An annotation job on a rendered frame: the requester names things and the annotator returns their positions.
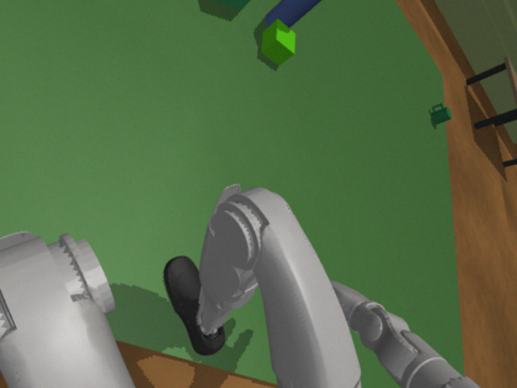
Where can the sofa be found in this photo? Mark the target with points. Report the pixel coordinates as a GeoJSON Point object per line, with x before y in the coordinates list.
{"type": "Point", "coordinates": [486, 31]}

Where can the right robot arm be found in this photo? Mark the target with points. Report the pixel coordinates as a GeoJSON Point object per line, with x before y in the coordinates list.
{"type": "Point", "coordinates": [408, 359]}

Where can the right robot hand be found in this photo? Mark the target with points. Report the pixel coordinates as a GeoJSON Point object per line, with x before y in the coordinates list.
{"type": "Point", "coordinates": [348, 298]}

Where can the right robot foot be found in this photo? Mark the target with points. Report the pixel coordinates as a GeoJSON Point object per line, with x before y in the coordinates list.
{"type": "Point", "coordinates": [183, 285]}

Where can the coffee table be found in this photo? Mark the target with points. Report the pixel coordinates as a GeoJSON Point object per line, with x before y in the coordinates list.
{"type": "Point", "coordinates": [507, 116]}

